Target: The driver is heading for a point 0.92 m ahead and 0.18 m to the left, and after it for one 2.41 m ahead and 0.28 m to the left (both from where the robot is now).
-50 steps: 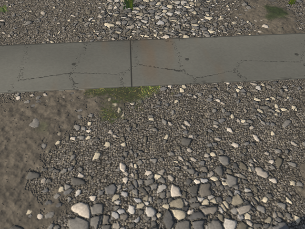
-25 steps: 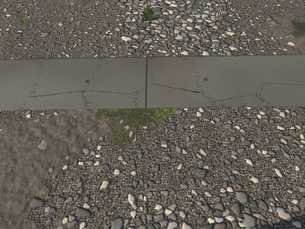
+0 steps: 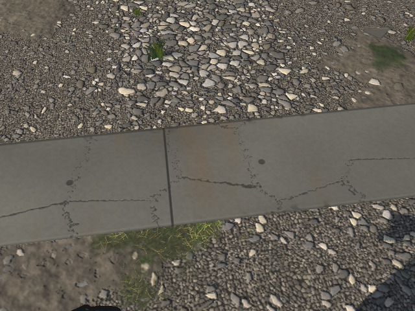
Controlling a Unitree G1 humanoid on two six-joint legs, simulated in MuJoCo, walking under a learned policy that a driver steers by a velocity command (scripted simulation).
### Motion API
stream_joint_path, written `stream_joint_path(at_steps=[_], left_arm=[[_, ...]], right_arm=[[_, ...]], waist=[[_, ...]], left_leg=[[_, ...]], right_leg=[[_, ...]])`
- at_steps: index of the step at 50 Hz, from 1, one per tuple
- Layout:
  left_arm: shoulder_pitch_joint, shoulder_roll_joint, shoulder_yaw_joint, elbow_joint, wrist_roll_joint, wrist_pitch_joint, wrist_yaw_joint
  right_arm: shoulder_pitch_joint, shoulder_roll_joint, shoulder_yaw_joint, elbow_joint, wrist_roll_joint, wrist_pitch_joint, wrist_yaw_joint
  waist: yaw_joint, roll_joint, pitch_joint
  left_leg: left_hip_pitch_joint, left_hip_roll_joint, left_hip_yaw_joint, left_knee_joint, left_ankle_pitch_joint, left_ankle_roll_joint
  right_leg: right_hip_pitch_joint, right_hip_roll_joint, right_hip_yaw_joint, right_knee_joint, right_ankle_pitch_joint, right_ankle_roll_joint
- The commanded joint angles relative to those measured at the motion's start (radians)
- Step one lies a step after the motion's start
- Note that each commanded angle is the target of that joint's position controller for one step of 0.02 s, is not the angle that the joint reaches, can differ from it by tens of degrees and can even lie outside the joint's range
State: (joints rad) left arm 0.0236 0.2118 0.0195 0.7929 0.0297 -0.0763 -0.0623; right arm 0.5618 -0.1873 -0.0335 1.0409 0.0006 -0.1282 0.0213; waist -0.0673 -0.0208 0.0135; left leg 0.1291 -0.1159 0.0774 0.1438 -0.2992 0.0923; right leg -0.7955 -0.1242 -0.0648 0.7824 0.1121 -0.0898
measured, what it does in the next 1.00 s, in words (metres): walks ahead, turning left: right foot, then left foot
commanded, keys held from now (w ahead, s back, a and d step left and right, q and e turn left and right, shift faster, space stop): w+shift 0.20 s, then w+q+shift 0.54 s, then w+e+shift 0.26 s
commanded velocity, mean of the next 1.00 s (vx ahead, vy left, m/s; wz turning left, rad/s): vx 1.00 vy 0.00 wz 0.36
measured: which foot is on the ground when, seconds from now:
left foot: down 0.00-0.16, up 0.18-0.58, down 0.60-1.00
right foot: up 0.00-0.12, down 0.14-0.60, up 0.62-1.00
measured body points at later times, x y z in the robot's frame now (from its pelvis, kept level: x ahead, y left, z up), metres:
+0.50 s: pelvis +0.48 -0.01 -0.01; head +0.51 +0.00 +0.44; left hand +0.37 +0.22 -0.15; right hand +0.71 -0.20 -0.11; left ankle +0.70 +0.13 -0.67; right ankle +0.31 -0.08 -0.73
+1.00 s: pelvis +0.95 +0.12 -0.01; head +0.98 +0.14 +0.43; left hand +1.10 +0.39 -0.10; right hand +1.02 -0.16 -0.13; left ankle +0.74 +0.07 -0.73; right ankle +1.19 +0.09 -0.70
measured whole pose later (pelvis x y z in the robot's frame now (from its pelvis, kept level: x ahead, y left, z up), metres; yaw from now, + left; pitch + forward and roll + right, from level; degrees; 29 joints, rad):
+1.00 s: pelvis +0.95 +0.12 -0.01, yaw +21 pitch +1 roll +0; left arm 0.03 0.25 -0.01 0.70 0.02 -0.07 -0.05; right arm 0.46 -0.28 -0.04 0.90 -0.01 -0.12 0.00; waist -0.09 -0.02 0.04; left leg 0.24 -0.15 -0.04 0.17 -0.35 0.15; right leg -0.68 -0.04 -0.09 0.63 0.15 -0.12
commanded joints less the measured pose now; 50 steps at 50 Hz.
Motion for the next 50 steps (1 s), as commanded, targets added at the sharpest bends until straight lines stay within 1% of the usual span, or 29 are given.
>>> stream_joint_path(at_steps=[1,4,6,7,8,9,10,12,15,16,19,21,24,26,28,29,30,31,32,33,34,36,38,41,44,45,47,48,50], left_arm=[[-0.126,0.034,-0.009,-0.079,-0.014,-0.010,-0.002],[-0.065,0.091,0.008,-0.072,-0.010,-0.010,0.019],[0.251,0.161,0.041,0.017,-0.012,-0.009,0.045],[0.442,0.204,0.063,0.071,0.002,-0.006,0.063],[0.536,0.287,0.088,0.086,0.031,-0.003,0.078],[0.491,0.277,0.094,0.091,0.029,-0.002,0.055],[0.389,0.205,0.087,0.090,0.012,-0.008,0.043],[0.296,0.089,0.061,0.100,0.019,-0.030,0.037],[0.314,0.053,0.041,0.147,-0.003,-0.060,0.045],[0.327,0.066,0.042,0.159,-0.015,-0.070,0.043],[0.346,0.078,0.038,0.161,-0.013,-0.088,0.033],[0.367,0.072,0.029,0.164,-0.016,-0.092,0.037],[0.449,0.113,0.021,0.184,-0.028,-0.096,0.061],[0.457,0.168,0.027,0.168,-0.020,-0.079,0.096],[0.401,0.238,0.047,0.139,-0.007,-0.046,0.125],[0.328,0.263,0.058,0.112,0.004,-0.028,0.128],[0.253,0.280,0.071,0.094,0.006,-0.016,0.119],[0.211,0.143,0.043,0.047,0.022,-0.034,0.090],[0.315,0.086,0.018,-0.058,-0.017,-0.052,0.080],[0.252,0.112,0.005,-0.085,-0.010,-0.074,0.076],[0.200,0.146,0.011,-0.079,-0.001,-0.081,0.072],[0.177,0.128,0.001,-0.096,0.036,-0.053,0.068],[0.203,0.105,-0.009,-0.095,0.052,-0.003,0.057],[0.064,0.079,-0.029,-0.151,0.029,0.008,0.039],[-0.053,0.059,-0.038,-0.179,-0.004,0.004,0.026],[-0.114,0.079,-0.032,-0.192,-0.008,0.004,0.020],[-0.136,0.094,-0.025,-0.191,-0.013,0.002,0.016],[-0.053,0.122,-0.009,-0.160,-0.023,0.001,0.014],[0.252,0.203,0.033,-0.065,-0.020,-0.007,0.022]], right_arm=[[-0.019,-0.142,-0.012,-0.056,0.007,-0.027,-0.014],[0.001,-0.203,-0.017,-0.044,-0.018,-0.007,-0.033],[-0.039,-0.249,-0.031,-0.042,-0.045,0.024,-0.053],[-0.088,-0.241,-0.033,-0.056,-0.047,0.030,-0.053],[-0.063,-0.106,-0.007,-0.097,-0.030,0.021,-0.034],[0.026,-0.069,0.000,-0.119,0.029,0.000,-0.014],[-0.118,-0.140,-0.010,-0.150,0.019,-0.003,-0.027],[-0.213,-0.114,-0.004,-0.165,0.006,0.005,-0.019],[-0.195,-0.055,0.006,-0.177,-0.030,0.060,0.015],[-0.238,-0.054,0.007,-0.197,-0.033,0.071,0.022],[-0.402,-0.062,0.014,-0.265,-0.020,0.077,0.032],[-0.466,-0.074,0.014,-0.273,-0.005,0.075,0.037],[-0.585,-0.067,0.028,-0.331,-0.016,0.059,0.047],[-0.530,-0.112,0.018,-0.308,-0.022,0.058,0.050],[-0.298,-0.179,-0.009,-0.247,-0.020,0.064,0.044],[-0.071,-0.226,-0.035,-0.182,-0.019,0.070,0.033],[0.100,-0.266,-0.066,-0.139,-0.014,0.078,0.014],[0.011,-0.307,-0.087,-0.130,0.006,0.094,-0.004],[-0.066,-0.390,-0.100,-0.172,-0.026,0.101,-0.002],[-0.092,-0.339,-0.099,-0.203,-0.032,0.105,-0.015],[-0.123,-0.251,-0.082,-0.192,-0.028,0.105,-0.021],[-0.172,-0.217,-0.068,-0.200,-0.020,0.078,-0.027],[-0.202,-0.190,-0.050,-0.211,-0.007,0.050,-0.032],[-0.143,-0.197,-0.047,-0.194,0.000,0.014,-0.020],[-0.044,-0.195,-0.044,-0.181,0.018,-0.005,-0.003],[-0.018,-0.199,-0.043,-0.175,0.019,-0.006,-0.003],[-0.003,-0.226,-0.044,-0.157,0.000,-0.003,-0.008],[-0.039,-0.247,-0.042,-0.176,-0.013,-0.005,-0.010],[-0.152,-0.296,-0.051,-0.194,-0.031,0.002,-0.045]], waist=[[0.035,0.045,0.162],[0.085,0.117,0.041],[0.236,0.161,-0.129],[0.325,0.144,-0.207],[0.281,-0.059,-0.304],[0.181,-0.253,-0.399],[0.172,-0.094,-0.226],[0.107,0.089,-0.042],[0.025,0.019,0.049],[0.020,0.008,0.083],[0.044,-0.003,0.144],[0.070,0.019,0.121],[0.083,-0.006,0.159],[0.047,-0.059,0.080],[-0.087,-0.111,-0.062],[-0.196,-0.121,-0.161],[-0.289,-0.067,-0.199],[-0.163,0.215,-0.115],[-0.024,0.269,-0.272],[-0.056,0.115,-0.264],[-0.015,-0.066,-0.089],[0.077,-0.106,0.014],[0.127,-0.117,0.044],[0.071,-0.024,0.107],[-0.024,0.039,0.101],[-0.055,0.015,0.117],[-0.060,0.050,0.093],[-0.020,0.073,0.021],[0.164,0.173,-0.108]], left_leg=[[-0.199,0.253,-0.067,-0.167,0.685,0.055],[0.047,0.292,-0.040,0.064,1.266,0.027],[0.048,0.316,-0.034,0.472,1.350,0.029],[-0.118,0.284,-0.021,0.760,1.143,0.036],[-0.459,0.158,-0.022,1.165,0.430,0.036],[-0.777,0.018,-0.157,1.413,-0.149,0.024],[-0.881,0.113,-0.182,1.380,-0.030,0.056],[-0.821,0.186,-0.178,1.258,0.065,0.059],[-0.754,0.243,-0.185,1.171,0.088,0.027],[-0.794,0.252,-0.173,1.149,0.121,0.018],[-0.831,0.234,-0.093,0.968,0.301,0.015],[-0.789,0.177,-0.004,0.848,0.412,0.027],[-0.737,0.146,0.102,0.592,0.500,0.061],[-0.659,0.064,0.155,0.532,0.466,0.084],[-0.420,-0.007,0.145,0.523,0.362,0.109],[-0.206,-0.008,0.095,0.535,0.292,0.145],[-0.029,0.043,-0.010,0.456,0.229,0.197],[0.100,0.145,-0.194,0.512,0.341,0.213],[0.314,0.320,-0.677,0.385,0.275,0.434],[0.297,0.387,-0.888,0.153,-0.043,0.447],[0.092,0.353,-0.809,0.070,-0.132,0.358],[-0.196,0.279,-0.691,0.069,0.035,0.309],[-0.390,0.201,-0.526,0.044,0.058,0.268],[-0.497,0.125,-0.332,-0.005,0.355,0.196],[-0.381,0.127,-0.237,-0.032,0.586,0.079],[-0.309,0.138,-0.226,-0.057,0.646,0.053],[-0.175,0.150,-0.152,-0.062,0.789,0.019],[-0.145,0.160,-0.095,0.005,1.061,-0.001],[-0.136,0.234,-0.036,0.339,1.458,-0.067]], right_leg=[[0.224,0.069,-0.070,-0.180,0.102,-0.025],[0.321,0.183,-0.108,-0.231,-0.074,-0.061],[0.616,0.215,-0.069,-0.254,-0.207,-0.095],[0.857,0.144,-0.006,-0.259,-0.285,-0.122],[1.124,-0.119,0.332,-0.231,-0.565,-0.178],[1.278,-0.277,0.891,-0.449,-0.717,-0.289],[1.152,-0.211,0.773,-0.515,-0.711,-0.238],[0.835,-0.162,0.497,-0.574,-0.528,-0.169],[0.614,-0.096,0.277,-0.659,-0.427,-0.078],[0.588,-0.084,0.208,-0.681,-0.366,-0.056],[0.547,-0.006,-0.015,-0.720,-0.043,0.016],[0.590,0.059,-0.125,-0.714,0.171,0.056],[0.707,-0.004,-0.179,-0.698,0.533,0.086],[0.858,-0.034,-0.199,-0.571,0.857,0.103],[0.891,-0.071,-0.196,-0.252,1.071,0.107],[0.821,-0.092,-0.171,0.019,1.064,0.095],[0.677,-0.034,-0.173,0.420,0.728,0.080],[0.308,0.162,-0.121,0.777,-0.472,0.076],[-0.007,0.190,0.072,0.981,-0.630,0.110],[-0.126,0.152,0.158,0.924,-0.563,0.089],[-0.104,0.093,0.162,0.787,-0.488,0.074],[0.020,0.040,0.164,0.632,-0.479,0.103],[0.125,-0.012,0.130,0.492,-0.472,0.135],[0.200,-0.034,0.039,0.174,-0.202,0.120],[0.250,0.004,-0.038,-0.074,0.089,0.039],[0.232,0.025,-0.055,-0.149,0.118,0.020],[0.273,0.087,-0.078,-0.216,0.104,-0.008],[0.376,0.152,-0.105,-0.149,0.115,-0.027],[0.612,0.208,-0.046,-0.002,-0.021,-0.089]])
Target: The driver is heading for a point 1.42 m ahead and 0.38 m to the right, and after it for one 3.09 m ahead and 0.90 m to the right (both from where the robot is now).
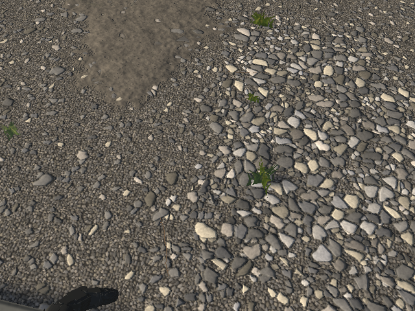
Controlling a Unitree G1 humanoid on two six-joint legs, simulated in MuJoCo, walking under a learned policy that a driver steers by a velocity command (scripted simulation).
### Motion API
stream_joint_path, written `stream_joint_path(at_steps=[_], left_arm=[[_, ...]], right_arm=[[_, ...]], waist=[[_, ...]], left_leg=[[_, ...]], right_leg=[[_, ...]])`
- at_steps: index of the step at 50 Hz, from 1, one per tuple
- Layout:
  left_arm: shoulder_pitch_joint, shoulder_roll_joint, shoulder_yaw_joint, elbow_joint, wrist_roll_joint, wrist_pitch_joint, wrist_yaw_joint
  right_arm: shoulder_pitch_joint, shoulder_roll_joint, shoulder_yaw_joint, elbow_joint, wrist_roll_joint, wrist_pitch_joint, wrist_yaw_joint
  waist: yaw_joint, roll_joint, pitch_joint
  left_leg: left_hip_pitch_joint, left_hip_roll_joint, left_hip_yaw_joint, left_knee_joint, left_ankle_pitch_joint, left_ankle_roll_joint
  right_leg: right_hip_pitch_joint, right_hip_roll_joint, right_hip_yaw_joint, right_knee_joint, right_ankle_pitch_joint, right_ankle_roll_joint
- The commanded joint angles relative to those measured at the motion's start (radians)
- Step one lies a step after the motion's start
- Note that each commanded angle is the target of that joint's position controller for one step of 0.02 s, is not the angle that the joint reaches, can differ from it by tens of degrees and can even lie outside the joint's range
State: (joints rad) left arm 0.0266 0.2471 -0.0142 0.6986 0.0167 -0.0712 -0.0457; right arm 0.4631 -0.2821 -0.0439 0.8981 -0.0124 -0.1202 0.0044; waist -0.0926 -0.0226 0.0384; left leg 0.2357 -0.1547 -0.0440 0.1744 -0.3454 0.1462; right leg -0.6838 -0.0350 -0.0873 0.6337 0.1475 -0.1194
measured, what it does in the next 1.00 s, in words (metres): goes down, turning right: right foot, then left foot 0.14 m lower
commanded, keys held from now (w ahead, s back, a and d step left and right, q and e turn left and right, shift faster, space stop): w+e+shift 0.72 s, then w+shift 0.10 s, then w+q+shift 0.18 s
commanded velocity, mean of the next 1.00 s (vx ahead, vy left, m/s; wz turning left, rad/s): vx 1.00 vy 0.00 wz -0.67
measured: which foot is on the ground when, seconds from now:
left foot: down 0.00-0.04, up 0.06-0.48, down 0.50-0.88, up 0.90-1.00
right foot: up 0.00-0.02, down 0.04-0.50, up 0.52-0.86, down 0.88-1.00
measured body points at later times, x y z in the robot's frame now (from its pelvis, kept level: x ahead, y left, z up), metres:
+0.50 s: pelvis +0.51 +0.00 -0.09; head +0.52 +0.00 +0.36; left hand +0.53 +0.31 -0.20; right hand +0.69 -0.30 -0.12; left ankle +0.66 +0.11 -0.83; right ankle +0.20 -0.08 -0.68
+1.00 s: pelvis +0.89 -0.18 -0.14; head +0.90 -0.19 +0.31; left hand +1.17 -0.09 -0.25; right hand +0.71 -0.36 -0.28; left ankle +0.88 +0.01 -0.72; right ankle +0.88 -0.22 -0.86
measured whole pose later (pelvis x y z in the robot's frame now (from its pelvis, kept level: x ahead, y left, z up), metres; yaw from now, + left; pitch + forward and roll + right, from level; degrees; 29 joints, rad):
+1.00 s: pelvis +0.89 -0.18 -0.14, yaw -41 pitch -1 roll +0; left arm 0.17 0.27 0.03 0.80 0.05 -0.05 -0.01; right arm 0.41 -0.21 -0.01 0.90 0.00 -0.06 0.00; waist -0.06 -0.01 0.04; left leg -0.38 0.06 -0.02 1.41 -0.33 0.07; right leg -0.30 0.10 -0.14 0.62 -0.32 -0.14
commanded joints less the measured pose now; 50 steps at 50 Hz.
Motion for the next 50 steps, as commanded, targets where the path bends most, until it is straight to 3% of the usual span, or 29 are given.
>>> stream_joint_path(at_steps=[1,2,3,4,5,6,10,12,14,15,18,21,24,25,26,27,28,29,30,32,35,39,42,43,44,45,46,48,50], left_arm=[[0.528,0.229,0.100,0.112,-0.006,-0.002,0.020],[0.748,0.286,0.129,0.171,-0.017,0.010,0.032],[0.687,0.272,0.126,0.196,-0.017,0.022,0.026],[0.544,0.252,0.110,0.127,0.011,0.012,0.011],[0.472,0.219,0.117,0.082,-0.005,0.013,0.023],[0.401,0.158,0.103,0.082,-0.015,0.019,0.028],[0.329,0.195,0.106,0.078,-0.009,-0.012,0.031],[0.370,0.229,0.126,0.088,-0.001,-0.018,0.025],[0.457,0.216,0.126,0.106,-0.015,-0.029,0.026],[0.483,0.204,0.124,0.126,-0.022,-0.031,0.038],[0.505,0.201,0.120,0.124,-0.014,-0.012,0.046],[0.489,0.207,0.121,0.122,0.020,0.009,0.066],[0.408,0.220,0.125,0.120,0.012,0.031,0.079],[0.403,0.143,0.118,0.122,-0.018,0.037,0.079],[0.466,0.046,0.082,0.074,-0.045,0.029,0.088],[0.570,0.036,0.070,0.064,-0.068,0.020,0.113],[0.484,0.073,0.067,0.051,-0.022,0.022,0.105],[0.336,0.096,0.070,0.037,0.016,0.035,0.083],[0.172,0.141,0.088,0.004,0.035,0.036,0.058],[0.072,0.087,0.072,-0.054,0.025,0.056,0.000],[0.066,0.056,0.053,-0.088,0.025,0.069,-0.031],[-0.056,0.038,0.026,-0.096,0.015,0.057,-0.037],[0.166,0.096,0.043,-0.008,0.031,0.045,-0.025],[0.375,0.145,0.069,0.064,0.031,0.045,-0.007],[0.460,0.214,0.100,0.101,0.034,0.045,0.014],[0.418,0.280,0.104,0.073,0.041,0.037,0.021],[0.440,0.286,0.111,0.050,0.040,0.046,0.036],[0.317,0.175,0.092,0.084,0.028,0.025,0.053],[0.252,0.128,0.079,0.087,0.022,-0.014,0.054]], right_arm=[[-0.186,-0.218,-0.046,-0.081,-0.032,0.002,-0.040],[-0.338,-0.254,-0.060,-0.118,-0.013,0.010,-0.048],[-0.251,-0.070,-0.021,-0.136,-0.023,-0.008,-0.049],[-0.104,-0.028,0.016,-0.180,0.001,-0.013,-0.047],[-0.190,-0.094,0.016,-0.211,-0.012,-0.021,-0.036],[-0.255,-0.130,0.009,-0.217,-0.029,-0.024,-0.022],[-0.313,-0.110,0.018,-0.253,-0.053,0.064,0.004],[-0.309,-0.064,0.033,-0.247,-0.053,0.067,0.031],[-0.436,-0.103,0.013,-0.274,-0.033,0.047,0.038],[-0.504,-0.111,0.016,-0.302,-0.052,0.040,0.041],[-0.560,-0.060,0.029,-0.314,-0.032,0.031,0.057],[-0.521,-0.078,0.017,-0.309,-0.008,0.021,0.036],[-0.046,-0.158,-0.039,-0.153,-0.005,0.004,-0.003],[0.059,-0.202,-0.055,-0.088,-0.034,0.012,-0.006],[0.135,-0.201,-0.040,-0.090,-0.070,0.010,0.010],[0.148,-0.179,-0.046,-0.093,-0.067,0.013,0.026],[0.076,-0.227,-0.074,-0.116,-0.047,0.011,0.013],[-0.011,-0.172,-0.064,-0.130,-0.053,0.012,0.005],[-0.052,-0.092,-0.032,-0.115,-0.044,-0.001,0.008],[-0.055,-0.033,-0.010,-0.029,-0.021,-0.029,0.002],[-0.169,-0.033,-0.009,-0.033,0.001,-0.039,-0.005],[-0.050,-0.054,-0.006,0.008,-0.003,-0.011,-0.011],[0.015,-0.160,-0.013,0.020,-0.016,0.019,-0.038],[-0.038,-0.186,-0.013,0.006,-0.014,0.028,-0.039],[-0.069,-0.165,-0.014,-0.002,-0.015,0.036,-0.028],[0.026,-0.035,0.014,-0.046,-0.022,0.028,-0.020],[0.027,-0.094,0.002,-0.100,0.037,0.020,-0.018],[-0.099,-0.108,-0.002,-0.108,0.027,0.028,-0.005],[-0.022,-0.056,0.005,-0.050,-0.005,0.076,0.010]], waist=[[0.354,0.161,-0.191],[0.525,0.033,-0.185],[0.333,-0.294,-0.184],[0.179,-0.208,-0.292],[0.211,-0.055,-0.250],[0.150,0.127,-0.073],[0.047,0.073,0.105],[0.067,-0.018,0.028],[0.138,0.024,0.031],[0.160,0.053,0.029],[0.224,-0.023,0.000],[0.203,-0.096,0.004],[-0.038,0.030,-0.167],[-0.042,0.113,-0.149],[0.020,0.224,-0.236],[0.055,0.334,-0.392],[0.020,0.339,-0.413],[0.016,0.261,-0.263],[0.007,0.144,-0.082],[0.089,0.114,0.103],[0.169,0.210,0.086],[0.120,0.073,0.096],[0.241,0.127,-0.069],[0.348,0.127,-0.149],[0.378,0.036,-0.196],[0.235,-0.174,-0.315],[0.262,-0.131,-0.442],[0.182,0.005,-0.037],[0.079,0.066,0.040]], left_leg=[[-0.409,0.298,0.080,0.614,1.568,-0.137],[-0.528,0.177,0.136,1.121,1.292,-0.146],[-0.928,0.019,0.083,1.524,-0.130,-0.161],[-1.135,0.071,-0.053,1.593,-0.207,-0.172],[-1.164,0.128,-0.136,1.483,-0.086,-0.173],[-1.081,0.185,-0.117,1.273,0.017,-0.149],[-0.781,0.250,-0.054,0.804,0.021,-0.198],[-0.633,0.254,-0.011,0.775,0.264,-0.176],[-0.774,0.269,-0.043,0.698,0.568,-0.143],[-0.805,0.259,-0.045,0.568,0.661,-0.136],[-0.663,0.185,0.002,0.405,0.693,-0.143],[-0.541,0.192,-0.034,0.270,0.635,-0.172],[-0.139,0.268,-0.048,0.051,0.861,-0.174],[0.103,0.353,-0.113,0.160,0.838,-0.159],[0.352,0.482,-0.118,0.612,1.294,-0.228],[0.441,0.618,-0.280,0.650,1.374,-0.182],[0.315,0.677,-0.495,0.403,0.458,-0.040],[0.080,0.642,-0.538,0.226,-0.006,0.000],[-0.123,0.573,-0.420,0.168,0.038,-0.043],[-0.425,0.517,-0.228,0.130,0.371,-0.088],[-0.537,0.434,0.007,0.030,0.545,-0.121],[-0.387,0.350,0.224,0.014,1.020,-0.156],[-0.338,0.407,0.223,0.361,1.392,-0.132],[-0.421,0.406,0.219,0.614,1.318,-0.105],[-0.618,0.285,0.238,1.030,0.621,-0.081],[-0.834,0.206,0.145,1.404,-0.259,-0.058],[-1.005,0.150,-0.039,1.471,-0.154,-0.035],[-1.068,0.239,-0.006,1.314,0.020,-0.052],[-0.923,0.281,-0.035,1.214,0.056,-0.079]], right_leg=[[0.755,0.115,0.017,0.191,-0.164,-0.088],[0.860,0.101,0.000,-0.013,-0.237,-0.143],[1.107,-0.094,0.316,0.045,-0.027,-0.181],[1.175,-0.266,0.733,-0.085,-0.038,-0.334],[1.054,-0.301,0.871,-0.257,-0.328,-0.382],[0.767,-0.244,0.788,-0.359,-0.448,-0.310],[0.224,-0.083,0.554,-0.425,-0.389,-0.241],[0.193,-0.048,0.465,-0.403,-0.200,-0.222],[0.328,-0.020,0.459,-0.313,-0.238,-0.181],[0.372,0.013,0.457,-0.273,-0.366,-0.142],[0.380,0.039,0.453,-0.164,-0.388,-0.100],[0.443,0.046,0.477,-0.007,-0.361,-0.046],[0.478,0.136,0.406,0.639,-0.250,-0.039],[0.173,0.186,0.350,0.990,-0.801,-0.016],[-0.128,0.124,0.311,1.231,-0.991,-0.021],[-0.280,0.064,0.232,1.352,-0.894,0.000],[-0.390,0.021,0.167,1.295,-0.692,-0.012],[-0.393,-0.024,0.137,1.275,-0.589,-0.006],[-0.370,-0.056,0.154,1.112,-0.478,-0.010],[-0.249,-0.101,0.189,0.847,-0.415,0.018],[-0.044,-0.082,0.136,0.559,-0.193,0.024],[0.123,0.038,-0.073,0.203,-0.202,-0.045],[0.513,0.150,-0.054,0.101,-0.274,-0.097],[0.753,0.129,0.017,0.016,-0.272,-0.129],[0.975,0.033,0.146,-0.062,-0.331,-0.169],[1.132,-0.239,0.443,0.041,-0.170,-0.155],[1.200,-0.376,0.723,-0.188,-0.421,-0.243],[0.804,-0.294,0.543,-0.382,-0.513,-0.180],[0.573,-0.235,0.359,-0.444,-0.406,-0.124]])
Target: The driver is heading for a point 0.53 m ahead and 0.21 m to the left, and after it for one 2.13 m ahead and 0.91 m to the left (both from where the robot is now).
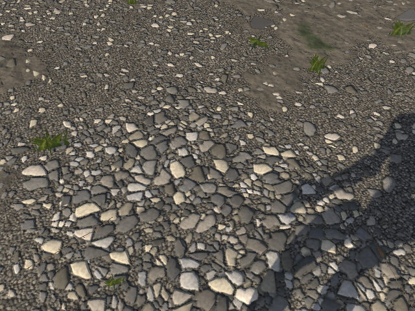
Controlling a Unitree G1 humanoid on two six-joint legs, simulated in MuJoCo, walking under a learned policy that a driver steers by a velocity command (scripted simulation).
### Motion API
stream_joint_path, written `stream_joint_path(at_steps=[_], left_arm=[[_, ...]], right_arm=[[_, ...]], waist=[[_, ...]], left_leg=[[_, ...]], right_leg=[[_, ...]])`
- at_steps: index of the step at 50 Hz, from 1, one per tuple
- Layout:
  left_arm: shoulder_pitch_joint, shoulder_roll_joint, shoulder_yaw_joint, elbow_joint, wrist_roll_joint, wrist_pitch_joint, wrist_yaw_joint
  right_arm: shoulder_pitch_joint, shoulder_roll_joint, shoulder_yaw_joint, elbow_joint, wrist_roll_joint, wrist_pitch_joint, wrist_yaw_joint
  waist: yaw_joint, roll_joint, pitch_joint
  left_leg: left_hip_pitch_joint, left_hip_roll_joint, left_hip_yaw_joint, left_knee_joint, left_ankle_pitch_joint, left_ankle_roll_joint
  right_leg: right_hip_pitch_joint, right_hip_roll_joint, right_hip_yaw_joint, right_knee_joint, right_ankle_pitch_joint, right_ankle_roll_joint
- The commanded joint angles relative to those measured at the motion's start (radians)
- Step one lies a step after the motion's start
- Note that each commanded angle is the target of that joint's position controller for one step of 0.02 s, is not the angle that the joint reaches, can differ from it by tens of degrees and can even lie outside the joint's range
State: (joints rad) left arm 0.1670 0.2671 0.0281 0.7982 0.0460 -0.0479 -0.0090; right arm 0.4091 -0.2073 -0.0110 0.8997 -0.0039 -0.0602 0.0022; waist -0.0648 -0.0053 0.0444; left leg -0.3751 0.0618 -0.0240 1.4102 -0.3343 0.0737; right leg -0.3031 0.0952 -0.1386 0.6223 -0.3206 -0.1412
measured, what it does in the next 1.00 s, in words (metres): walks ahead, turning left: left foot, then right foot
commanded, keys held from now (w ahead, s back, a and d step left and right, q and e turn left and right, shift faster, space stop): w+q+shift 0.36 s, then q+shift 0.42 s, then e+shift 0.22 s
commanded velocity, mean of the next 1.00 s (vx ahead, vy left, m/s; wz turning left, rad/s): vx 0.58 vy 0.00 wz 0.65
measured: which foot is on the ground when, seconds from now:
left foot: up 0.00-0.30, down 0.32-0.70, up 0.72-1.00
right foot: down 0.00-0.32, up 0.34-0.68, down 0.70-1.00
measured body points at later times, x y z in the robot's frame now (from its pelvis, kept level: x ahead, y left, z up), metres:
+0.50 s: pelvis +0.43 +0.12 +0.01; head +0.46 +0.13 +0.46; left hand +0.56 +0.40 -0.06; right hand +0.54 -0.16 -0.12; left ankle +0.44 +0.12 -0.72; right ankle +0.50 -0.06 -0.62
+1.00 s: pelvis +0.66 +0.18 +0.01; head +0.69 +0.22 +0.46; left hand +0.54 +0.44 -0.11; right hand +1.00 +0.16 -0.05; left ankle +0.60 +0.29 -0.70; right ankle +0.82 +0.17 -0.72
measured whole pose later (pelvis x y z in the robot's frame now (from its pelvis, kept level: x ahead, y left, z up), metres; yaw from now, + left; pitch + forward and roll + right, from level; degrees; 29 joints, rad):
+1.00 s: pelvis +0.66 +0.18 +0.01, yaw +43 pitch +2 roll -1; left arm 0.24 0.27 0.05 0.72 0.00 -0.01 0.00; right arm 0.05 -0.27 -0.02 0.59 0.00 0.01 -0.03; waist 0.07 -0.01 0.05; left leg -0.47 -0.01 -0.09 0.79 -0.37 -0.05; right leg -0.41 0.07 0.07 0.41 -0.04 -0.02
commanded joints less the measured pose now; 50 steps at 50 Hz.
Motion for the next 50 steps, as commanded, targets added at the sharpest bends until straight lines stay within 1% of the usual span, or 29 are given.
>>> stream_joint_path(at_steps=[1,6,10,12,14,15,16,17,18,19,20,22,24,25,26,29,31,33,34,35,36,37,38,39,40,42,45,47,50], left_arm=[[0.103,0.083,0.029,-0.001,-0.016,-0.053,0.015],[0.120,0.059,0.025,0.041,-0.030,-0.104,-0.006],[0.173,0.094,0.022,0.063,-0.048,-0.112,0.017],[0.182,0.154,0.033,0.059,-0.040,-0.096,0.041],[0.120,0.225,0.055,0.032,-0.017,-0.054,0.062],[0.064,0.241,0.063,0.009,-0.006,-0.031,0.061],[0.026,0.229,0.065,0.007,-0.007,-0.021,0.044],[-0.010,0.042,0.015,-0.040,0.010,-0.044,0.018],[0.100,0.023,-0.004,-0.157,-0.022,-0.070,0.007],[0.049,0.079,-0.010,-0.159,-0.011,-0.096,0.010],[0.024,0.110,-0.006,-0.154,-0.017,-0.105,0.011],[0.026,0.101,-0.012,-0.154,0.010,-0.071,0.018],[0.020,0.102,-0.016,-0.169,0.014,-0.020,0.019],[-0.087,0.125,0.013,-0.215,-0.051,-0.059,0.024],[-0.148,0.103,0.007,-0.246,-0.044,-0.073,0.030],[-0.251,0.034,-0.004,-0.287,-0.043,-0.081,0.035],[-0.268,0.044,0.010,-0.301,-0.064,-0.080,0.025],[-0.219,0.092,0.036,-0.300,-0.065,-0.079,0.027],[-0.102,0.111,0.050,-0.273,-0.057,-0.082,0.033],[0.097,0.117,0.055,-0.224,-0.045,-0.078,0.041],[0.163,0.132,0.047,-0.224,-0.025,-0.062,0.048],[0.124,0.127,0.036,-0.245,0.020,-0.055,0.035],[-0.032,0.168,0.061,-0.260,-0.016,-0.044,0.037],[-0.097,0.067,0.044,-0.299,-0.020,-0.032,0.053],[-0.115,0.044,0.022,-0.303,-0.018,-0.012,0.063],[-0.111,0.096,0.025,-0.252,-0.019,0.001,0.056],[-0.074,0.091,0.030,-0.190,-0.032,-0.007,0.024],[-0.046,0.123,0.048,-0.175,-0.053,0.007,0.010],[-0.032,0.182,0.072,-0.188,-0.064,0.035,0.007]], right_arm=[[0.049,-0.111,-0.027,-0.034,-0.019,0.036,0.022],[-0.183,-0.071,-0.025,-0.116,0.001,0.038,0.048],[-0.295,-0.069,-0.017,-0.160,-0.003,0.020,0.075],[-0.241,-0.109,-0.027,-0.148,-0.007,0.025,0.076],[-0.008,-0.183,-0.056,-0.095,-0.004,0.039,0.064],[0.184,-0.235,-0.082,-0.041,-0.007,0.046,0.052],[0.297,-0.277,-0.112,-0.014,-0.001,0.050,0.033],[0.184,-0.305,-0.120,-0.007,0.012,0.061,0.023],[0.104,-0.383,-0.130,-0.058,-0.017,0.063,0.023],[0.071,-0.330,-0.127,-0.092,-0.024,0.057,0.016],[0.041,-0.268,-0.112,-0.085,-0.022,0.050,0.007],[-0.026,-0.257,-0.099,-0.100,-0.008,0.025,-0.002],[-0.044,-0.253,-0.090,-0.108,0.008,0.005,0.004],[-0.114,-0.161,-0.070,-0.164,0.047,-0.025,0.006],[-0.122,-0.200,-0.079,-0.166,0.056,-0.030,-0.003],[-0.042,-0.251,-0.108,-0.144,0.052,0.030,-0.051],[0.012,-0.221,-0.108,-0.132,0.044,0.060,-0.069],[-0.058,-0.194,-0.109,-0.178,0.041,0.064,-0.073],[-0.136,-0.186,-0.108,-0.218,0.041,0.061,-0.072],[-0.162,-0.142,-0.091,-0.247,0.022,0.062,-0.061],[-0.116,-0.028,-0.051,-0.281,-0.024,0.068,-0.053],[0.149,-0.084,-0.059,-0.285,0.010,0.064,-0.029],[0.163,-0.208,-0.077,-0.285,0.043,0.081,-0.007],[0.011,-0.265,-0.095,-0.281,0.041,0.096,-0.010],[-0.104,-0.270,-0.096,-0.302,0.025,0.114,-0.022],[-0.163,-0.185,-0.067,-0.344,0.009,0.119,-0.029],[-0.146,-0.059,-0.014,-0.335,-0.015,0.070,-0.032],[-0.172,-0.076,-0.013,-0.322,-0.013,0.061,-0.033],[-0.195,-0.146,-0.036,-0.317,0.006,0.082,-0.029]], waist=[[0.020,0.043,0.053],[0.026,-0.045,0.122],[0.039,-0.012,0.097],[0.001,-0.070,0.017],[-0.134,-0.129,-0.110],[-0.228,-0.116,-0.187],[-0.289,-0.029,-0.196],[-0.148,0.265,-0.062],[-0.016,0.327,-0.265],[-0.040,0.112,-0.216],[0.011,-0.049,-0.068],[0.095,-0.133,0.020],[0.123,-0.122,0.023],[0.109,-0.102,-0.002],[0.104,-0.071,-0.008],[0.027,0.007,-0.112],[0.003,0.091,-0.142],[0.045,0.141,-0.139],[0.118,0.150,-0.186],[0.198,0.108,-0.332],[0.168,-0.089,-0.435],[0.026,-0.275,-0.565],[-0.016,-0.288,-0.533],[0.044,-0.123,-0.398],[0.064,-0.015,-0.295],[0.036,0.017,-0.129],[0.014,-0.055,-0.189],[0.035,-0.106,-0.235],[0.029,-0.138,-0.202]], left_leg=[[-0.277,0.079,-0.062,-0.061,0.055,-0.016],[-0.319,0.070,0.030,-0.362,0.351,0.007],[-0.184,-0.008,0.173,-0.655,0.538,0.067],[-0.101,-0.088,0.226,-0.699,0.478,0.092],[0.124,-0.155,0.225,-0.676,0.298,0.121],[0.311,-0.162,0.178,-0.694,0.188,0.157],[0.460,-0.138,0.091,-0.792,0.134,0.210],[0.519,-0.035,-0.128,-0.754,0.286,0.237],[0.743,0.136,-0.674,-0.974,0.063,0.451],[0.694,0.200,-0.821,-1.165,-0.047,0.419],[0.509,0.187,-0.732,-1.181,0.101,0.361],[0.249,0.110,-0.509,-1.130,0.571,0.301],[0.080,0.021,-0.338,-1.137,0.848,0.244],[0.043,-0.039,-0.352,-1.138,0.768,0.229],[0.037,-0.081,-0.309,-1.108,0.827,0.198],[0.065,-0.185,-0.257,-0.997,0.798,0.039],[0.075,-0.203,-0.316,-0.935,0.662,-0.039],[0.072,-0.211,-0.362,-0.813,0.598,-0.075],[0.059,-0.232,-0.348,-0.680,0.588,-0.105],[-0.006,-0.257,-0.281,-0.397,0.256,-0.127],[-0.187,-0.318,-0.196,-0.154,-0.455,-0.111],[-0.222,-0.260,-0.296,0.127,-0.515,-0.128],[-0.347,-0.151,-0.207,0.266,-0.330,-0.152],[-0.387,-0.085,-0.144,0.212,-0.198,-0.159],[-0.327,-0.081,-0.103,0.169,-0.115,-0.164],[-0.213,-0.086,-0.091,0.008,-0.122,-0.150],[-0.038,-0.084,-0.014,-0.403,-0.165,-0.132],[0.023,-0.091,-0.013,-0.570,-0.058,-0.137],[0.113,-0.122,-0.022,-0.777,0.055,-0.102]], right_leg=[[0.131,-0.338,0.331,-0.465,0.090,-0.071],[0.093,-0.208,-0.021,-0.543,0.480,0.038],[0.217,-0.233,-0.128,-0.545,0.875,0.082],[0.365,-0.265,-0.143,-0.403,1.265,0.110],[0.397,-0.309,-0.129,-0.082,1.519,0.114],[0.326,-0.320,-0.103,0.193,1.455,0.097],[0.189,-0.230,-0.115,0.606,1.047,0.091],[-0.208,-0.029,-0.045,0.988,-0.091,0.109],[-0.519,0.004,0.172,1.138,-0.184,0.137],[-0.581,-0.055,0.239,1.066,-0.116,0.121],[-0.544,-0.102,0.240,0.941,-0.042,0.127],[-0.398,-0.156,0.224,0.786,-0.047,0.168],[-0.258,-0.182,0.179,0.591,-0.053,0.204],[-0.237,-0.139,0.222,0.494,-0.012,0.210],[-0.234,-0.111,0.195,0.367,0.045,0.217],[-0.102,0.033,0.140,-0.032,0.312,0.218],[-0.002,0.090,0.140,-0.135,0.452,0.211],[0.086,0.074,0.190,-0.203,0.502,0.204],[0.219,0.029,0.210,-0.282,0.625,0.190],[0.481,-0.137,0.313,-0.269,0.762,0.124],[0.681,-0.378,0.547,-0.086,1.230,0.059],[0.708,-0.622,0.830,-0.063,1.326,-0.136],[0.649,-0.668,0.936,-0.155,0.763,-0.248],[0.486,-0.525,0.766,-0.234,0.370,-0.194],[0.287,-0.412,0.654,-0.281,0.235,-0.126],[0.002,-0.298,0.504,-0.327,0.340,-0.095],[-0.036,-0.214,0.365,-0.313,0.747,-0.089],[0.020,-0.224,0.399,-0.300,0.715,-0.101],[-0.021,-0.235,0.501,-0.316,0.271,-0.074]])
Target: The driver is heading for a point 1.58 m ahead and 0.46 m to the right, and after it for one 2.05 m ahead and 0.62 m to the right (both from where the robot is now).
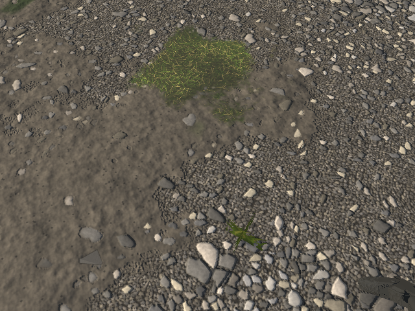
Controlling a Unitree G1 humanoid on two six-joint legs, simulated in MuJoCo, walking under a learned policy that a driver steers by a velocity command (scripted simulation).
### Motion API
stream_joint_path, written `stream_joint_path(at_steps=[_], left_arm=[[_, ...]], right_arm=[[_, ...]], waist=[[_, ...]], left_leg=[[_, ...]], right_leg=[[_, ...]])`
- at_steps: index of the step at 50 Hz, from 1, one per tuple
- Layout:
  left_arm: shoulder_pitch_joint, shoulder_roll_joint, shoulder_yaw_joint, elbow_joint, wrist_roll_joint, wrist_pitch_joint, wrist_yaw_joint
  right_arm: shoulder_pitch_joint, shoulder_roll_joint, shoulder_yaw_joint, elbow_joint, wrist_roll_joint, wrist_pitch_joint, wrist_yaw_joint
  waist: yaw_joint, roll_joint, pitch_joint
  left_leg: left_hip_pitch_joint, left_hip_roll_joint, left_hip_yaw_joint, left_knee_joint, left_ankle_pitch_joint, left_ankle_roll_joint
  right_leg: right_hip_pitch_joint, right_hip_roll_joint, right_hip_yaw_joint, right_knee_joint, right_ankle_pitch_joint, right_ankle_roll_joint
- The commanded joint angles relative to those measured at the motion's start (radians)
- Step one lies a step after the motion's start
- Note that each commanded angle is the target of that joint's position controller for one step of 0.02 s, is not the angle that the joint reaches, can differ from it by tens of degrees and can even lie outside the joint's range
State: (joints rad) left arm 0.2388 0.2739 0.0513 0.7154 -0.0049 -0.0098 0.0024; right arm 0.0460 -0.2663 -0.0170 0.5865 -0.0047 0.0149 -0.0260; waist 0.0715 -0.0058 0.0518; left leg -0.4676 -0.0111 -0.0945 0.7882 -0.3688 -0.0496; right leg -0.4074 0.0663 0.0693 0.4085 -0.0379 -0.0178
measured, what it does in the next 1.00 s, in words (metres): steps on the spot, turning right: left foot, then right foot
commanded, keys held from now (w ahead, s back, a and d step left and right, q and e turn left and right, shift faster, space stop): e+shift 0.62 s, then q+shift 0.38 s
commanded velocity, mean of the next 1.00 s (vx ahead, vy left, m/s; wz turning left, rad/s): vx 0.02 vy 0.00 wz -0.42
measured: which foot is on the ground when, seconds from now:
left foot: up 0.00-0.02, down 0.04-0.46, up 0.48-0.84, down 0.86-1.00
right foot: down 0.00-0.06, up 0.08-0.44, down 0.46-0.90, up 0.92-1.00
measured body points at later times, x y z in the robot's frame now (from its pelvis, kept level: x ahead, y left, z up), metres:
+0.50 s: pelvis +0.02 -0.03 -0.01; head +0.05 -0.06 +0.44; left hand +0.29 +0.16 -0.08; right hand +0.05 -0.36 -0.11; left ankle +0.03 +0.12 -0.71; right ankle -0.01 -0.13 -0.73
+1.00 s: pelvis +0.04 -0.03 +0.00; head +0.07 -0.03 +0.45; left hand +0.33 +0.09 -0.09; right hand +0.00 -0.34 -0.09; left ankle +0.12 +0.06 -0.73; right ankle -0.04 -0.12 -0.69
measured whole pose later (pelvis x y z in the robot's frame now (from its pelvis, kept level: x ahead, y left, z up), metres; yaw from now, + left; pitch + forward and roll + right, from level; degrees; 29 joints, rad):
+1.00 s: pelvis +0.04 -0.03 +0.00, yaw -26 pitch +2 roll -1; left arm 0.08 0.25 0.05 0.63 0.01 0.02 0.03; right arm 0.25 -0.27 -0.07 0.67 0.00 -0.01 -0.01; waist -0.05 -0.02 0.03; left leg -0.37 -0.02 -0.08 0.59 -0.26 0.01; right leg -0.42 0.09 0.06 0.94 -0.53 0.02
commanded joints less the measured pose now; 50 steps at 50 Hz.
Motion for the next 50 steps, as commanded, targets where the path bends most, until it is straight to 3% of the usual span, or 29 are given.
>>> stream_joint_path(at_steps=[1,2,3,4,5,6,8,12,16,20,22,23,24,25,26,27,28,29,30,34,39,41,43,44,45,46,47,48,50], left_arm=[[-0.099,0.171,0.050,-0.108,-0.022,0.004,-0.001],[-0.068,0.155,0.048,-0.100,-0.029,0.007,0.004],[-0.052,0.116,0.038,-0.105,-0.025,0.004,0.003],[-0.088,0.073,0.033,-0.150,-0.037,-0.005,0.005],[-0.065,0.148,0.058,-0.141,-0.021,-0.011,0.011],[-0.004,0.172,0.074,-0.111,-0.028,0.003,0.016],[0.096,0.163,0.081,-0.056,-0.018,0.043,0.036],[0.004,0.092,0.055,-0.120,-0.020,0.058,0.026],[-0.075,0.049,0.026,-0.183,-0.015,0.051,-0.019],[-0.051,0.101,0.048,-0.191,-0.021,0.063,-0.037],[0.004,0.110,0.065,-0.172,-0.021,0.071,-0.031],[0.074,0.171,0.092,-0.152,-0.016,0.068,-0.013],[0.115,0.349,0.134,-0.172,-0.005,0.062,0.007],[0.111,0.333,0.122,-0.198,0.031,0.034,-0.004],[0.092,0.291,0.110,-0.190,0.031,0.014,-0.013],[0.038,0.261,0.103,-0.184,0.008,0.007,-0.005],[-0.027,0.221,0.091,-0.194,-0.017,0.014,0.006],[-0.090,0.201,0.081,-0.211,-0.026,0.025,0.016],[-0.117,0.198,0.078,-0.223,-0.019,0.033,0.022],[-0.125,0.169,0.063,-0.214,-0.003,0.037,0.036],[-0.128,0.074,0.009,-0.153,0.036,0.022,0.010],[-0.146,0.123,0.021,-0.140,0.030,0.018,0.006],[-0.104,0.156,0.034,-0.120,0.016,0.017,0.016],[-0.083,0.152,0.038,-0.125,0.021,0.014,0.025],[-0.066,0.127,0.037,-0.140,0.036,0.011,0.030],[-0.139,0.118,0.038,-0.155,0.034,0.010,0.037],[-0.200,0.105,0.039,-0.176,0.019,0.010,0.040],[-0.235,0.093,0.041,-0.188,0.011,0.012,0.040],[-0.196,0.073,0.042,-0.174,0.005,0.016,0.031]], right_arm=[[0.163,-0.097,-0.037,-0.006,0.006,0.012,0.002],[0.160,-0.126,-0.050,-0.015,0.002,0.015,0.000],[0.211,-0.180,-0.064,-0.021,-0.020,0.021,-0.009],[0.223,-0.249,-0.087,-0.003,-0.058,0.025,-0.005],[0.172,-0.203,-0.078,-0.018,-0.072,0.008,-0.005],[0.069,-0.133,-0.057,-0.042,-0.060,-0.007,-0.010],[-0.049,-0.072,-0.042,-0.061,-0.022,-0.026,-0.013],[0.014,-0.078,-0.049,-0.024,-0.018,-0.020,-0.030],[0.072,-0.153,-0.085,0.010,-0.012,-0.003,-0.031],[0.072,-0.189,-0.109,0.032,0.018,-0.014,-0.010],[0.074,-0.166,-0.111,0.050,0.037,-0.023,-0.002],[0.136,-0.131,-0.107,0.074,0.026,-0.028,0.008],[0.110,-0.073,-0.087,0.006,-0.024,-0.035,0.013],[-0.006,-0.088,-0.083,-0.031,-0.030,-0.044,0.008],[-0.061,-0.125,-0.092,-0.036,-0.004,-0.044,0.004],[-0.057,-0.116,-0.090,-0.029,0.003,-0.044,-0.006],[-0.028,-0.124,-0.093,-0.009,-0.007,-0.042,-0.018],[-0.001,-0.137,-0.100,-0.002,-0.012,-0.038,-0.022],[0.015,-0.131,-0.099,0.006,-0.014,-0.037,-0.018],[0.089,-0.090,-0.076,0.061,-0.003,-0.026,-0.004],[0.099,-0.071,-0.056,0.062,0.010,-0.014,0.020],[0.092,-0.109,-0.067,0.041,0.017,-0.018,0.025],[0.088,-0.150,-0.076,0.019,0.011,-0.022,0.026],[0.086,-0.198,-0.086,0.001,0.004,-0.025,0.023],[0.090,-0.239,-0.101,0.004,0.015,-0.026,0.021],[0.132,-0.238,-0.109,0.005,0.015,-0.026,0.020],[0.186,-0.216,-0.104,0.011,0.001,-0.030,0.015],[0.233,-0.213,-0.106,0.016,-0.009,-0.039,0.010],[0.177,-0.216,-0.116,0.001,0.010,-0.043,-0.004]], waist=[[-0.116,-0.140,-0.179],[-0.121,-0.130,-0.156],[-0.136,-0.043,-0.172],[-0.135,0.249,-0.167],[-0.121,0.229,-0.152],[-0.063,0.187,-0.128],[-0.017,0.146,-0.103],[-0.064,0.116,-0.094],[-0.108,0.151,-0.138],[-0.089,0.181,-0.137],[-0.048,0.145,-0.145],[-0.029,0.014,-0.166],[-0.051,-0.354,-0.167],[0.020,-0.307,-0.299],[0.033,-0.183,-0.281],[-0.009,-0.134,-0.223],[-0.043,-0.080,-0.193],[-0.078,-0.091,-0.179],[-0.093,-0.102,-0.181],[-0.084,-0.096,-0.235],[-0.057,-0.143,-0.193],[-0.066,-0.153,-0.120],[-0.061,-0.114,-0.075],[-0.034,-0.021,-0.073],[0.005,0.134,-0.081],[-0.046,0.229,-0.070],[-0.089,0.272,-0.080],[-0.126,0.262,-0.106],[-0.082,0.151,-0.143]], left_leg=[[0.269,-0.055,0.057,-0.252,0.131,0.049],[0.353,-0.020,0.032,-0.318,0.132,0.087],[0.480,0.161,-0.104,-0.366,0.105,0.162],[0.420,0.402,-0.343,-0.480,0.128,0.295],[0.322,0.455,-0.383,-0.509,0.234,0.351],[0.283,0.391,-0.277,-0.495,0.285,0.310],[0.259,0.293,-0.104,-0.475,0.365,0.240],[0.331,0.270,0.035,-0.457,0.446,0.253],[0.376,0.323,0.091,-0.420,0.512,0.268],[0.369,0.368,0.131,-0.362,0.550,0.229],[0.313,0.342,0.204,-0.237,0.481,0.146],[0.189,0.268,0.275,-0.055,0.358,0.070],[-0.215,0.112,0.328,0.316,-0.225,-0.043],[-0.335,0.022,0.090,0.496,-0.352,-0.054],[-0.347,0.037,0.027,0.537,-0.280,-0.027],[-0.353,0.044,0.010,0.495,-0.185,-0.004],[-0.341,0.057,0.001,0.438,-0.110,-0.001],[-0.280,0.052,0.001,0.389,-0.056,-0.001],[-0.227,0.027,0.012,0.362,-0.017,-0.006],[-0.108,0.022,0.042,0.172,0.067,-0.029],[0.125,0.068,0.073,-0.013,0.083,-0.001],[0.155,0.038,0.115,-0.123,0.102,0.030],[0.147,0.035,0.091,-0.250,0.238,0.069],[0.152,0.093,-0.012,-0.259,0.468,0.104],[0.141,0.158,-0.152,-0.309,0.518,0.182],[0.148,0.243,-0.325,-0.401,0.469,0.274],[0.223,0.295,-0.453,-0.452,0.479,0.338],[0.300,0.322,-0.508,-0.467,0.509,0.367],[0.344,0.270,-0.424,-0.418,0.515,0.307]], right_leg=[[0.023,-0.189,0.314,-0.107,-0.162,-0.168],[-0.063,-0.158,0.316,-0.095,-0.322,-0.119],[-0.204,-0.110,0.264,0.037,-0.508,-0.055],[-0.350,0.036,0.017,0.324,-0.554,-0.001],[-0.326,-0.026,0.020,0.583,-0.541,0.045],[-0.319,-0.039,0.024,0.708,-0.486,0.060],[-0.317,-0.060,0.001,0.864,-0.383,0.100],[-0.347,-0.120,-0.046,0.786,-0.255,0.150],[-0.214,-0.151,-0.096,0.518,-0.291,0.127],[-0.068,-0.120,-0.160,0.323,-0.297,0.061],[0.092,-0.077,-0.181,0.131,-0.159,0.005],[0.271,-0.090,-0.087,0.032,0.082,-0.048],[0.512,-0.373,0.350,0.051,0.609,-0.211],[0.513,-0.469,0.522,0.008,0.592,-0.382],[0.498,-0.419,0.430,-0.013,0.476,-0.350],[0.449,-0.355,0.362,-0.009,0.380,-0.286],[0.396,-0.313,0.315,-0.009,0.313,-0.236],[0.316,-0.284,0.284,-0.017,0.284,-0.214],[0.264,-0.257,0.274,-0.023,0.277,-0.207],[0.246,-0.247,0.206,0.008,0.251,-0.189],[0.106,-0.259,0.173,-0.016,0.044,-0.192],[0.084,-0.256,0.170,-0.005,-0.051,-0.184],[0.125,-0.227,0.161,0.037,-0.114,-0.138],[0.118,-0.173,0.117,0.123,-0.184,-0.094],[0.089,-0.056,-0.006,0.222,-0.263,-0.030],[0.026,0.019,-0.083,0.363,-0.317,0.023],[-0.070,0.049,-0.048,0.463,-0.456,0.034],[-0.157,0.044,0.011,0.632,-0.607,0.040],[-0.198,0.005,0.067,0.710,-0.552,0.049]])
Next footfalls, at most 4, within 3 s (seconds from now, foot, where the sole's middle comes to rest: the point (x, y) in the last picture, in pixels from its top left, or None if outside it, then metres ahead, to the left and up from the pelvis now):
0.04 left None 0.08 0.12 -0.77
0.46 right None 0.02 -0.15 -0.77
0.86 left None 0.15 0.04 -0.77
1.18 right None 0.03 -0.16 -0.77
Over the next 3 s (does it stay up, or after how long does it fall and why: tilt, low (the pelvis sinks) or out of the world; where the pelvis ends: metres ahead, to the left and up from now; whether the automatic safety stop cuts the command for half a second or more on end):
stays up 0.89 -0.45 0.01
